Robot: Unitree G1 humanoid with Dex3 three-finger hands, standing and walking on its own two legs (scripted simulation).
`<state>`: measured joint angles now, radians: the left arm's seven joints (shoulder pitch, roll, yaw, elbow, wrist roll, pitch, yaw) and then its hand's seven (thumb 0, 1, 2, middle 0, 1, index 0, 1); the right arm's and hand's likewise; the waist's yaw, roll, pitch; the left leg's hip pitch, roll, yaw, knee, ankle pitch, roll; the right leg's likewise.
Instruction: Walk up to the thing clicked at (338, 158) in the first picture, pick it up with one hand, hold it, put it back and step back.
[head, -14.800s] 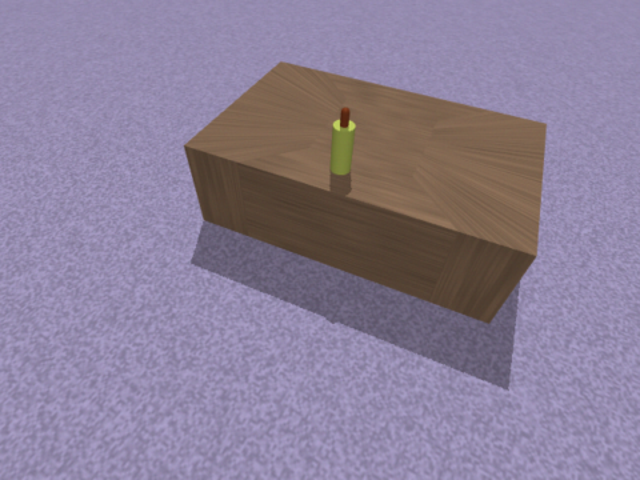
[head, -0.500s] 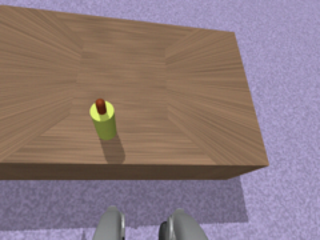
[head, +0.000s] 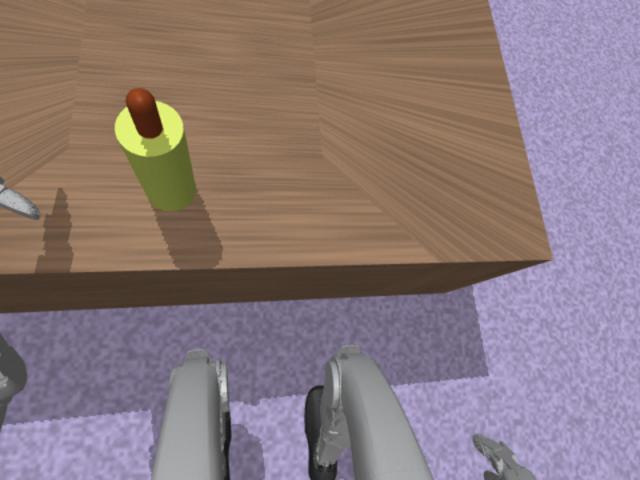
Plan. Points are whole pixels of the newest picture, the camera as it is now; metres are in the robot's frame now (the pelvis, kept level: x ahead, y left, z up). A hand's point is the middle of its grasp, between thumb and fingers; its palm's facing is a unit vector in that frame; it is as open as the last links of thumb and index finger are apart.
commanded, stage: approach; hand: left
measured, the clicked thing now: (158, 152) +0.51 +0.18 -0.08
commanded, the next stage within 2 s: close in in 0.06 s
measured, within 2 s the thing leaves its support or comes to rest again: neither
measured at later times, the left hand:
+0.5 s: hand (140, 169) +0.50 +0.21 -0.11, palm faces +0.10 -0.99 -0.01, open 17.7 cm
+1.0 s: hand (161, 178) +0.49 +0.18 -0.11, palm faces +0.11 -0.99 -0.02, open 17.6 cm
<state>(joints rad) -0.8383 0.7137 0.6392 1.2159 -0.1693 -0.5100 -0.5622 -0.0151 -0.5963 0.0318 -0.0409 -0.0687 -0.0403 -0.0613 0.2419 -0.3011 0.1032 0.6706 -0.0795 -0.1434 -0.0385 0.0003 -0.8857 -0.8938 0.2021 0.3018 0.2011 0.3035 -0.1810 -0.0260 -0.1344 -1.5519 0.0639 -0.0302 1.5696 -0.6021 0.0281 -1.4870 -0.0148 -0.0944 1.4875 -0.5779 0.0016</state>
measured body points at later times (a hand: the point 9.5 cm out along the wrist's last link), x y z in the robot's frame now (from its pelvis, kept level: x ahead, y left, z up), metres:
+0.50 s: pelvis -0.04 -0.02 -0.13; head +0.18 +0.01 +0.26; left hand +0.49 +0.26 -0.11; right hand +0.01 -0.28 -0.26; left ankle +0.04 +0.10 -0.55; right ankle +0.05 -0.13 -0.55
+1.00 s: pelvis -0.03 -0.02 -0.10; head +0.19 +0.02 +0.29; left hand +0.48 +0.23 -0.11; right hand +0.05 -0.29 -0.23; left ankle +0.04 +0.10 -0.55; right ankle +0.05 -0.13 -0.55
